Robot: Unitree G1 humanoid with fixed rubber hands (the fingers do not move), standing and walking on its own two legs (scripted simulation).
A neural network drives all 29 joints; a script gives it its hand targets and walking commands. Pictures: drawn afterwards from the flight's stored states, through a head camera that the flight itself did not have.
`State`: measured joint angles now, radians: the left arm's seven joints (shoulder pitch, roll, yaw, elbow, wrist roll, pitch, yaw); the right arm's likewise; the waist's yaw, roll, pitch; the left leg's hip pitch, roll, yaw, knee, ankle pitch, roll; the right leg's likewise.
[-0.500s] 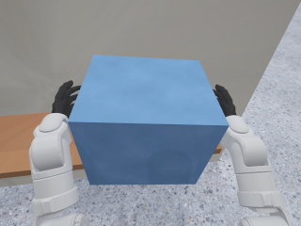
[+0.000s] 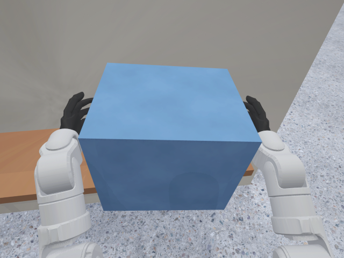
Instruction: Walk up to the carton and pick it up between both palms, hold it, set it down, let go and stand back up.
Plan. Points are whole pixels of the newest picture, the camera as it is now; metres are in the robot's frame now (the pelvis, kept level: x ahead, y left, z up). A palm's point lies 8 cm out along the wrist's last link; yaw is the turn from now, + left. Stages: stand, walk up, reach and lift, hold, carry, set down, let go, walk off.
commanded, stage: hold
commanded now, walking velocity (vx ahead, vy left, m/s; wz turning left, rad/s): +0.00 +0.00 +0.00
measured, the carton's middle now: (167, 138) +0.38 +0.01 +0.11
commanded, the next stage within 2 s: none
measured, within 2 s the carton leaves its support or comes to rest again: neither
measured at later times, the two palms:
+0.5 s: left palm (71, 129) +0.33 +0.20 +0.19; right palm (256, 129) +0.35 -0.18 +0.17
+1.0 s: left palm (70, 131) +0.33 +0.20 +0.19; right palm (257, 132) +0.34 -0.18 +0.17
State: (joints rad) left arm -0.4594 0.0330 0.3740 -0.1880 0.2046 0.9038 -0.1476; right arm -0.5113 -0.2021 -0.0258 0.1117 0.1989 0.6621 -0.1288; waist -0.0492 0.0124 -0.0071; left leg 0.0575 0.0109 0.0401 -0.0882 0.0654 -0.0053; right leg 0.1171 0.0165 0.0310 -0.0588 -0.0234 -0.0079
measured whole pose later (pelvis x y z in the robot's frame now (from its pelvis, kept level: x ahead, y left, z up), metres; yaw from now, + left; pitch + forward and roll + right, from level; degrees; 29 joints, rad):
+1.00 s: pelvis +0.00 +0.00 +0.00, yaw +0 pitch -3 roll +0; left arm -0.47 0.04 0.38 -0.19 0.22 0.93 -0.16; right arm -0.51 -0.19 -0.02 0.12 0.19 0.67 -0.13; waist -0.05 0.01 0.00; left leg 0.08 0.01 0.04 -0.09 0.06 -0.01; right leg 0.14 0.02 0.03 -0.07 -0.02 -0.01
